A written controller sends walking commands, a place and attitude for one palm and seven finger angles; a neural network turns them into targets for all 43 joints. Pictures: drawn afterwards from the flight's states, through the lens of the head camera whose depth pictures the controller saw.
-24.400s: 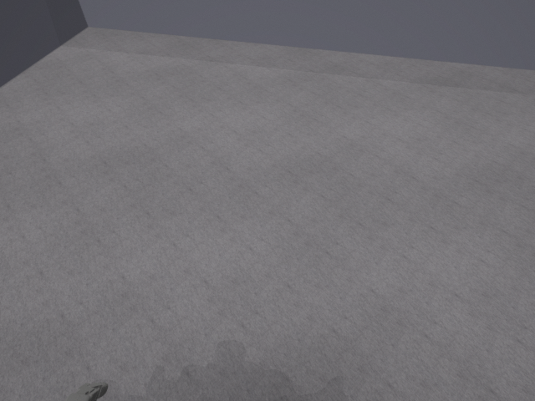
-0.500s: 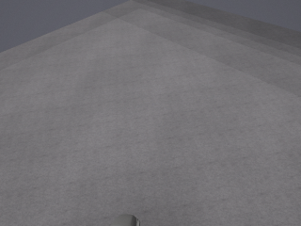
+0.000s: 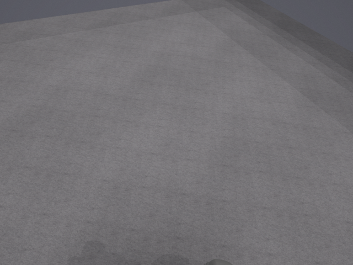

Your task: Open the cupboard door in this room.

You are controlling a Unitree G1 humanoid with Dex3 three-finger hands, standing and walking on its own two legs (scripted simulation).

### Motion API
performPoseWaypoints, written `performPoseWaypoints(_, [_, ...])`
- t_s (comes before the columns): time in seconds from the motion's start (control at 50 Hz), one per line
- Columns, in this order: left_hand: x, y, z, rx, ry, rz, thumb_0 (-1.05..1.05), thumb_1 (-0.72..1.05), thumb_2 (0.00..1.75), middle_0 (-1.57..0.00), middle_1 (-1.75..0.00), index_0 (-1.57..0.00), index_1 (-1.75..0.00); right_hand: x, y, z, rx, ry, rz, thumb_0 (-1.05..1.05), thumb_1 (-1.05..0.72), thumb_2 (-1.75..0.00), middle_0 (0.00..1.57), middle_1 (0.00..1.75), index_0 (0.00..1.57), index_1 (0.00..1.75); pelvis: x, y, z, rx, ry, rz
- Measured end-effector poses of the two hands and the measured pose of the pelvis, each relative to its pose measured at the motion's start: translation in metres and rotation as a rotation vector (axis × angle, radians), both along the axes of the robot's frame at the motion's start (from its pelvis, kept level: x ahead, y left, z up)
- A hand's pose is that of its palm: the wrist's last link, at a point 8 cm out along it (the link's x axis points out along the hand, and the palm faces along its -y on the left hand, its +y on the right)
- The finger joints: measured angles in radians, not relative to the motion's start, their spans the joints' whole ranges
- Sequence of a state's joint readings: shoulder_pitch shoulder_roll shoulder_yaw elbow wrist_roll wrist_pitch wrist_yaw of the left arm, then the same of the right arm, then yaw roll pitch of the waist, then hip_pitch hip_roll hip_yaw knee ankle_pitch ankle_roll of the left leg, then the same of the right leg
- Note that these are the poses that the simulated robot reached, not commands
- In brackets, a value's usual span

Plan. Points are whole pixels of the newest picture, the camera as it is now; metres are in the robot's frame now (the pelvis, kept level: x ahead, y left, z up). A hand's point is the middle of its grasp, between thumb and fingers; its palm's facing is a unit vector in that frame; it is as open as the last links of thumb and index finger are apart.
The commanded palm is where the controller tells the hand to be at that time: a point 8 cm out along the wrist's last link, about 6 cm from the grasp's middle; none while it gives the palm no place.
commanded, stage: turn or walk to find it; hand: left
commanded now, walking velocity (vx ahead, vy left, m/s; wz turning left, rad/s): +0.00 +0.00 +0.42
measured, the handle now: out of the picture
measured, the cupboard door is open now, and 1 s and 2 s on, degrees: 0 0 0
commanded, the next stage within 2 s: stand and wait in 1.92 s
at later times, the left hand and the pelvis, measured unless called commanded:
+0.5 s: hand out of the picture +0.01 +0.15 -0.16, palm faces +0.23 -0.94 -0.25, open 7.4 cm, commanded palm none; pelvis -0.02 -0.05 +0.00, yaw +13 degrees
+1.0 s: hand out of the picture -0.07 +0.22 -0.17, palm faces +0.45 -0.86 -0.24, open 7.4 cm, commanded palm none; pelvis -0.05 +0.00 +0.00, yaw +25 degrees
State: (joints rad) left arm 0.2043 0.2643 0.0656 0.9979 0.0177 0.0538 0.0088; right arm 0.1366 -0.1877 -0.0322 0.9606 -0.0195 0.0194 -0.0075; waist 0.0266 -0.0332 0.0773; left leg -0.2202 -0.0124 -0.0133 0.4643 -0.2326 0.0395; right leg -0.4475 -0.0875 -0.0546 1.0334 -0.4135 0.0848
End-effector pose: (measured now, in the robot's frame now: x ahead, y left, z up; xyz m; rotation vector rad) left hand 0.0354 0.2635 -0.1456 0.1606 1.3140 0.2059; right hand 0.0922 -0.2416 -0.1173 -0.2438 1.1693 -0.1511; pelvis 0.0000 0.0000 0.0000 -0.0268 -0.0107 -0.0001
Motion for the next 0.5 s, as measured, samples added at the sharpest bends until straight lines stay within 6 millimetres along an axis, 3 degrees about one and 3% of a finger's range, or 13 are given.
performPoseWaypoints(0.12, [0.019, -0.013, 0.008, 0.009, -0.075, 0.004, 0.00, 0.91, 0.90, -0.19, -0.30, -0.20, -0.30, -0.011, -0.003, -0.010, 0.030, 0.032, 0.010, 0.00, -0.91, -0.90, 0.20, 0.30, 0.20, 0.30, -0.005, -0.008, 0.000, 0.009, 0.008, 0.048])
performPoseWaypoints(0.26, [0.029, -0.044, 0.015, 0.046, -0.167, 0.012, 0.00, 0.91, 0.90, -0.20, -0.30, -0.20, -0.30, -0.031, -0.031, -0.038, 0.071, 0.100, 0.012, 0.00, -0.91, -0.90, 0.20, 0.30, 0.20, 0.30, -0.010, -0.035, -0.012, 0.034, 0.019, 0.108])
performPoseWaypoints(0.4, [-0.012, -0.066, 0.024, 0.049, -0.132, 0.095, 0.00, 0.91, 0.90, -0.20, -0.30, -0.20, -0.30, -0.032, -0.051, -0.039, 0.065, 0.160, 0.058, 0.00, -0.91, -0.90, 0.20, 0.30, 0.20, 0.30, -0.014, -0.047, -0.005, 0.050, 0.000, 0.184])
performPoseWaypoints(0.5, [-0.047, -0.070, 0.020, 0.033, -0.078, 0.163, 0.00, 0.91, 0.90, -0.20, -0.30, -0.20, -0.30, -0.023, -0.050, -0.034, 0.045, 0.183, 0.113, 0.00, -0.91, -0.90, 0.20, 0.30, 0.19, 0.30, -0.016, -0.046, -0.002, 0.059, 0.003, 0.232])
